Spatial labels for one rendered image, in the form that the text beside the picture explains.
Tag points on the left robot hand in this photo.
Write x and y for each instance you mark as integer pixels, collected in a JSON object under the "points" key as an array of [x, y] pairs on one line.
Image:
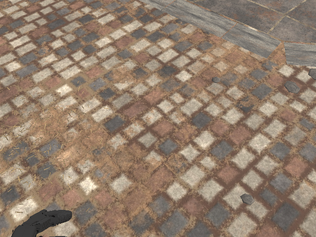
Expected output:
{"points": [[40, 221]]}

